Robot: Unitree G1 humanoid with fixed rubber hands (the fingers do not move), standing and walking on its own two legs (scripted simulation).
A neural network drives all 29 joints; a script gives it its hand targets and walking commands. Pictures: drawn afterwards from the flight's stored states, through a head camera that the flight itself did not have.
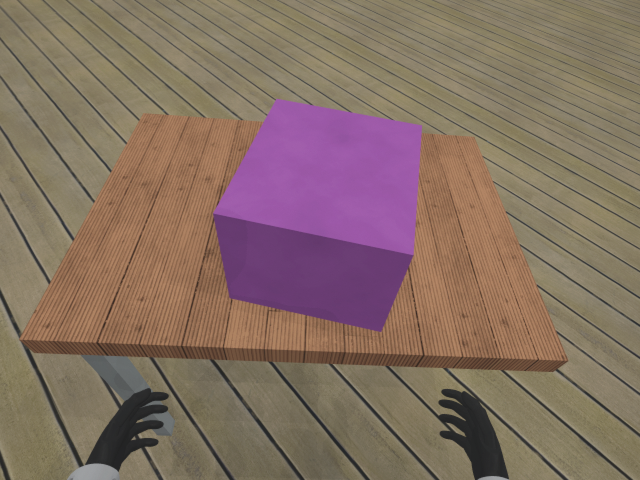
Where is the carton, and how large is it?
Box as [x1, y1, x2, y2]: [213, 99, 421, 331]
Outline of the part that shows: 276,99 213,212 229,296 231,298 380,331 413,254 421,125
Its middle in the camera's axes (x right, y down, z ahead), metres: +0.01 -0.06 +0.65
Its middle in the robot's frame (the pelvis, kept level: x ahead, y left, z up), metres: +0.53 -0.01 +0.01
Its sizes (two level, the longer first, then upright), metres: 0.292 0.257 0.203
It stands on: a table, 0.67 m high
